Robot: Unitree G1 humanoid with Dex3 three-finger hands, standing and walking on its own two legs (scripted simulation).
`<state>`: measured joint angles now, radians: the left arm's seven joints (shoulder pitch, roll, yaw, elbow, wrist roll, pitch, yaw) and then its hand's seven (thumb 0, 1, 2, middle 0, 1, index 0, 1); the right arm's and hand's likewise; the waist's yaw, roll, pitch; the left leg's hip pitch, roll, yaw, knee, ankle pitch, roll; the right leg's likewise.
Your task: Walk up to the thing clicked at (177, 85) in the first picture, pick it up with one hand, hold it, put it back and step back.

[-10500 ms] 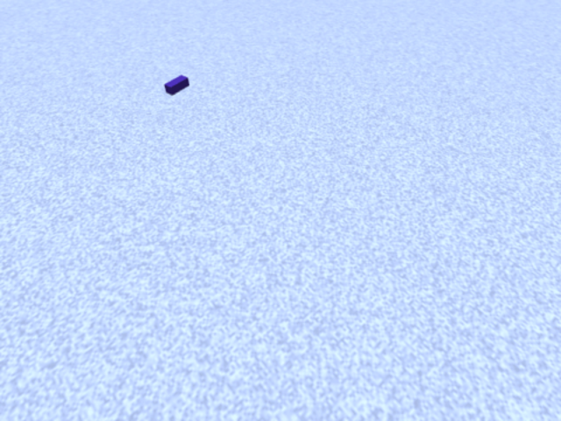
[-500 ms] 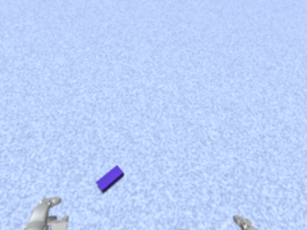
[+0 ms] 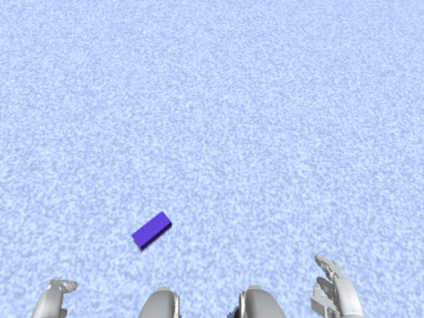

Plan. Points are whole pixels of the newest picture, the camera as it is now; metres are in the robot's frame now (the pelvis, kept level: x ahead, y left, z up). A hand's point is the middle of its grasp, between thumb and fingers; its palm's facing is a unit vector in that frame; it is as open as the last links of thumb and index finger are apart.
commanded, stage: rise first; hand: left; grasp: from above
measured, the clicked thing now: (152, 230) +0.45 +0.23 -0.67
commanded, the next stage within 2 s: none
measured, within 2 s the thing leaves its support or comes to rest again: neither
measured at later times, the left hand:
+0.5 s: hand (101, 279) +0.22 +0.28 -0.31, palm faces -0.27 -0.45 -0.85, open 14.2 cm
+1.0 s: hand (121, 250) +0.32 +0.28 -0.46, palm faces -0.27 -0.23 -0.93, open 13.5 cm
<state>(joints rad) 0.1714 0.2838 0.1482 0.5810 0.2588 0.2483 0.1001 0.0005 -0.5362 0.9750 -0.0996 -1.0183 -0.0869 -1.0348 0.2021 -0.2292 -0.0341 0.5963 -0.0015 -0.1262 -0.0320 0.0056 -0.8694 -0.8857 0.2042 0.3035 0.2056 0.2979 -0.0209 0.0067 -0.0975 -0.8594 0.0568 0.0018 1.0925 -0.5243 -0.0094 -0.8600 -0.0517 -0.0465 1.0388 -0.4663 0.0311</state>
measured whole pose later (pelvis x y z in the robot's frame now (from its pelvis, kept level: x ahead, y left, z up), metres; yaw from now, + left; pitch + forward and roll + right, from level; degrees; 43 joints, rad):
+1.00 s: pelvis -0.09 +0.00 -0.30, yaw -3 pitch +35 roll -4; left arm -0.84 0.52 0.22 1.45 0.87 0.21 0.60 0.00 -0.45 0.96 -0.21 -0.94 -0.20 -0.95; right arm 0.12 -0.24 0.00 0.87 -0.13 -0.21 0.11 0.00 -0.90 -0.89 0.20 0.30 0.21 0.30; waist -0.18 0.03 -0.14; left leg -2.12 0.05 -0.08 2.20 -0.68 -0.01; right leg -2.12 -0.05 -0.02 2.11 -0.60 0.03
